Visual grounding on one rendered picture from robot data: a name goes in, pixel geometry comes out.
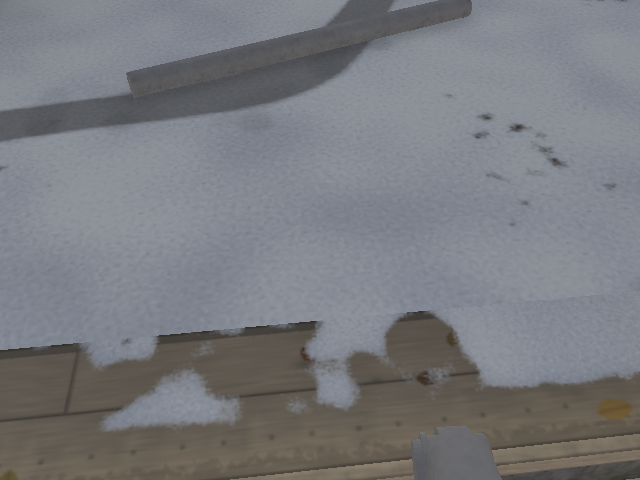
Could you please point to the right robot thigh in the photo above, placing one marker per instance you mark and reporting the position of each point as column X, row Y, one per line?
column 452, row 453

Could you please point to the robot right shin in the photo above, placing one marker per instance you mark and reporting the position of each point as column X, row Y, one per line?
column 486, row 440

